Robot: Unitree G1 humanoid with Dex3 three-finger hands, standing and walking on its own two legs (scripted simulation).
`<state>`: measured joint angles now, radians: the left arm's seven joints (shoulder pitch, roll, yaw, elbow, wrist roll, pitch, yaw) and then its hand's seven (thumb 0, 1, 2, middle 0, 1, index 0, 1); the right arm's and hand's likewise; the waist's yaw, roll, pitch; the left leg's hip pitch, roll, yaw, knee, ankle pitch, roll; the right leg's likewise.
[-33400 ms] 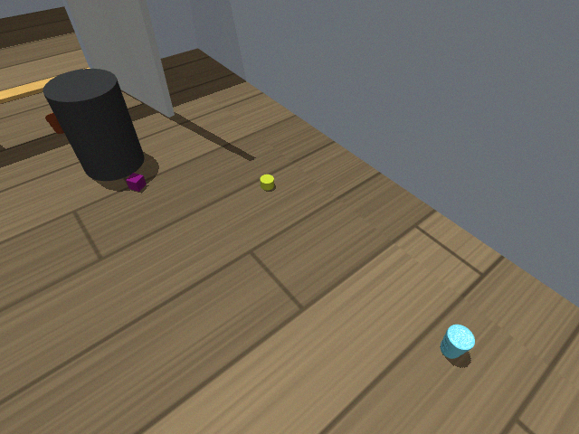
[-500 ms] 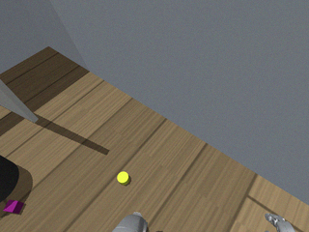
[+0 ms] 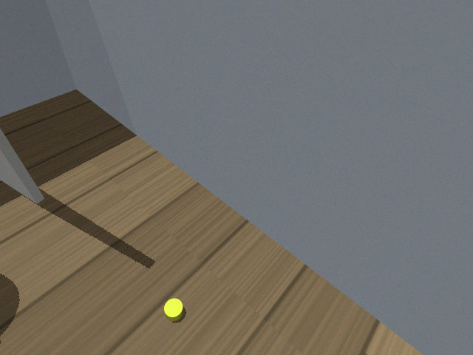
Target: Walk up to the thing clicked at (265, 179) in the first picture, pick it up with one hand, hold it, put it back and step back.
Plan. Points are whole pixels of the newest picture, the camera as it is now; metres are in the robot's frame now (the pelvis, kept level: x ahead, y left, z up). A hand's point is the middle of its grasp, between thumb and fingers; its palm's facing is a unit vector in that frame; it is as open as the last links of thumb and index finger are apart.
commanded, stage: walk up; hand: left
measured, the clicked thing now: (173, 309) +0.43 +0.20 -0.74
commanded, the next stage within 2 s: none
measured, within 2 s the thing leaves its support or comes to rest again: neither
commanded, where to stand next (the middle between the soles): +0.03 -0.01 m, yaw -4 degrees
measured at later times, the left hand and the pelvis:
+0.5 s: hand out of the picture +0.10 +0.24 -0.12, palm faces -0.06 -0.87 -0.50, open 7.3 cm; pelvis -0.03 -0.03 -0.01, yaw -3 degrees
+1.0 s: hand out of the picture +0.04 +0.24 -0.14, palm faces -0.13 -0.92 -0.37, open 7.4 cm; pelvis -0.01 -0.03 +0.00, yaw -4 degrees
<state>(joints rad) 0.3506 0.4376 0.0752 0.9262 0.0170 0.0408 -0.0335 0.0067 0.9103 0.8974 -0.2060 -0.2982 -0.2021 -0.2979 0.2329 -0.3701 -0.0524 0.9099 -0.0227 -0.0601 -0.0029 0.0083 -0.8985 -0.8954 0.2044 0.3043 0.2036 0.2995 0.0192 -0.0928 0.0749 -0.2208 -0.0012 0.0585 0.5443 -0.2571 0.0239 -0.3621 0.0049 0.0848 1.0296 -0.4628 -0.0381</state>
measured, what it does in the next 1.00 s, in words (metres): steps on the spot: right foot, then left foot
